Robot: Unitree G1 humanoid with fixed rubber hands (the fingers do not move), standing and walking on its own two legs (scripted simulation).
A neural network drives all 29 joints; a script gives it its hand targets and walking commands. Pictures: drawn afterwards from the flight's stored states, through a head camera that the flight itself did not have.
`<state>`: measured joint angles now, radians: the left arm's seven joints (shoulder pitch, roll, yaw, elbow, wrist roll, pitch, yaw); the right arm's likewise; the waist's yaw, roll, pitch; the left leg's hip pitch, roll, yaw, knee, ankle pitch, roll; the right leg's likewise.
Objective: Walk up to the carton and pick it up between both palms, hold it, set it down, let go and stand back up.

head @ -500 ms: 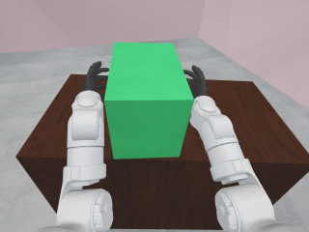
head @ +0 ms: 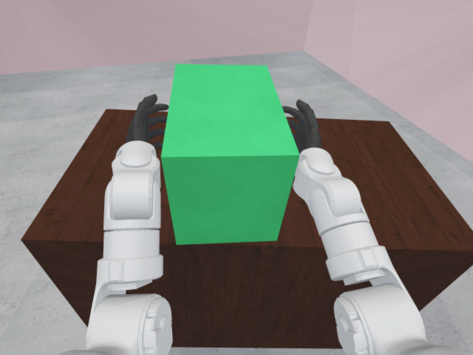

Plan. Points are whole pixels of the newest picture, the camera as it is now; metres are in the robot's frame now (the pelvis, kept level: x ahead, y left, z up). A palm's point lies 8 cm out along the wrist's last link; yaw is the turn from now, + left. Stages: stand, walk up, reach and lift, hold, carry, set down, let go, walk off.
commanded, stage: hold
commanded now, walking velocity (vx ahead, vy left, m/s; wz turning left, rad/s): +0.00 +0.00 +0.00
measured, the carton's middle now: (224, 149) +0.41 +0.00 +0.18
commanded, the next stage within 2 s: none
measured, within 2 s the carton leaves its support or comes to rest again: neither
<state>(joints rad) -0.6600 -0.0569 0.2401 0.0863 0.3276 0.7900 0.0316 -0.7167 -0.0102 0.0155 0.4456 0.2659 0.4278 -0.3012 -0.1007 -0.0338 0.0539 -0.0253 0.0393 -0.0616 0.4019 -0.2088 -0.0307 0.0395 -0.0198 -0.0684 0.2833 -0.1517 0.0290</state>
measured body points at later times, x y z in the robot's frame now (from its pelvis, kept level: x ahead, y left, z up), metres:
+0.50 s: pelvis -0.01 +0.00 +0.00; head -0.06 +0.02 +0.45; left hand +0.37 +0.14 +0.22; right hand +0.37 -0.13 +0.20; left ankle +0.02 +0.14 -0.75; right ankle +0.01 -0.14 -0.75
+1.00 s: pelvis -0.01 +0.00 +0.00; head -0.06 +0.02 +0.45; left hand +0.37 +0.14 +0.22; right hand +0.37 -0.13 +0.21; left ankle +0.02 +0.14 -0.75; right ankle +0.01 -0.14 -0.75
